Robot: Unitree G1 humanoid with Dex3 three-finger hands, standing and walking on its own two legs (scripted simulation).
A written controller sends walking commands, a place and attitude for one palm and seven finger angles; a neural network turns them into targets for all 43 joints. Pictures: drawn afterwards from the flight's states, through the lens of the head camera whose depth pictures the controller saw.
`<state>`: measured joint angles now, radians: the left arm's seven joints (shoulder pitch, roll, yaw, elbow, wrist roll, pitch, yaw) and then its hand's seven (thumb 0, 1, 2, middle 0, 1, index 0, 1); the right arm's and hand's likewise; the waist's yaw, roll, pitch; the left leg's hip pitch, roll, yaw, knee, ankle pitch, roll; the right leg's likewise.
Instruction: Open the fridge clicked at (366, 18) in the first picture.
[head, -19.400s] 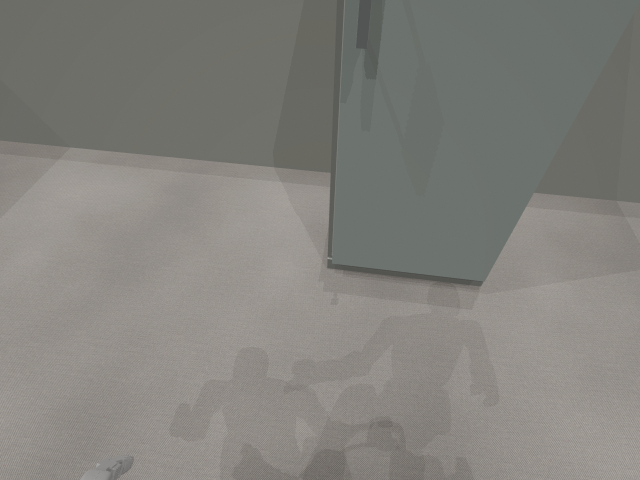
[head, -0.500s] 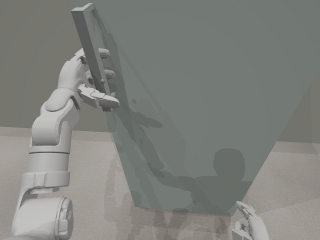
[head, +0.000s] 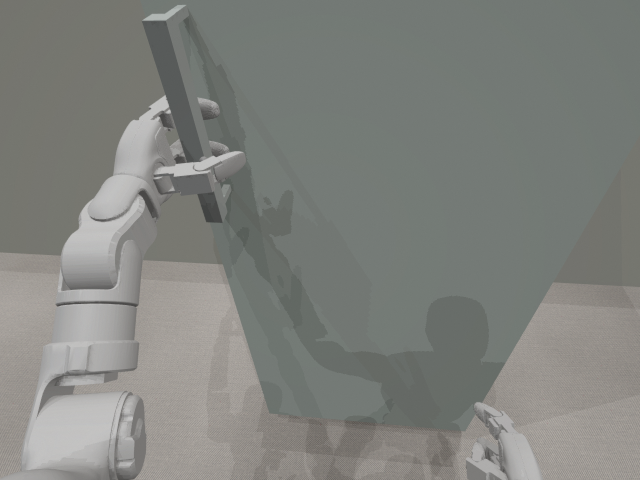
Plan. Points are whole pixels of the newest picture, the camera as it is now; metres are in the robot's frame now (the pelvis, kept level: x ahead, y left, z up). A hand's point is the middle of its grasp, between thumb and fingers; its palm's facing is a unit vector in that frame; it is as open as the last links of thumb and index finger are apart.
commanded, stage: grip the handle and tug to test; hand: left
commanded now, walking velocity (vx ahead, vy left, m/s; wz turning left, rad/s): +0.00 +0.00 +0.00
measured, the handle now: (200, 126) +0.44 +0.18 +0.26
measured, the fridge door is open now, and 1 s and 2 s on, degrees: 0 0 0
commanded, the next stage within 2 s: pull the door a little, standing still in 0.94 s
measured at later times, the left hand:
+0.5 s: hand (206, 161) +0.38 +0.16 +0.25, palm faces +0.02 -1.00 -0.03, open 6.0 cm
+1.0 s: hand (206, 164) +0.38 +0.15 +0.25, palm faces +0.01 -1.00 -0.06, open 6.2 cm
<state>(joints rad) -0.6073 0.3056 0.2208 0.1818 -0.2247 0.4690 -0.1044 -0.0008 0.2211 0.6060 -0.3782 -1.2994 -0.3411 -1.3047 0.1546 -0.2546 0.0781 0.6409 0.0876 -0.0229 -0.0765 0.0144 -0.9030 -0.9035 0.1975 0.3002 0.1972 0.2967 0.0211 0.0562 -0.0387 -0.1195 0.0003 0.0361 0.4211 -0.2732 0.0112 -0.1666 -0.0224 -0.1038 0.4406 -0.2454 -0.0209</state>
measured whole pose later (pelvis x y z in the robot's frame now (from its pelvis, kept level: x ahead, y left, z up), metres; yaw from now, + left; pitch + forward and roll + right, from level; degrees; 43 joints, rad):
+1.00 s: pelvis +0.03 +0.00 +0.00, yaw -2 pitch +1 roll +0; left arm -0.38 0.29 0.28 -0.17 -0.24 0.56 -0.09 -0.01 0.75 0.77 -0.36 -1.39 -0.23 -1.38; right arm 0.14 -0.26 0.07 0.58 0.08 0.01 -0.04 0.01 -0.90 -0.90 0.20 0.30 0.20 0.30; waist 0.00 0.08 -0.07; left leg -0.11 0.00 0.06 0.42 -0.32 0.01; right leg -0.17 -0.02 -0.07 0.45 -0.29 -0.01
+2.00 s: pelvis +0.18 +0.03 -0.02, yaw -7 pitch -1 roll +0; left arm 0.35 0.33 0.24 -0.95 -0.11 -0.12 0.10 -0.25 0.43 0.75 -0.47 -1.39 -0.26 -1.33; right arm 0.17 -0.29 -0.01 0.52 -0.03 -0.03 -0.03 0.01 -0.90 -0.90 0.20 0.30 0.20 0.30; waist 0.07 0.00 0.17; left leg -0.56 0.04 -0.01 0.79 -0.02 -0.01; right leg -0.09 -0.13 -0.19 0.77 -0.42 -0.04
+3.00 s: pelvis -0.01 -0.03 -0.01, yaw +7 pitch -1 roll +0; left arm -0.25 0.23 0.15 -0.33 -0.07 -0.06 0.10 -0.07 0.61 0.83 -0.46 -1.40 -0.20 -1.36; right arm 0.24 -0.18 0.02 0.64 0.01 -0.01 -0.02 0.01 -0.90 -0.90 0.20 0.30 0.20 0.30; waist -0.05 0.00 0.13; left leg -0.26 0.01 0.00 0.77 -0.43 0.00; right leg -0.30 0.02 -0.10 0.51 -0.19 -0.06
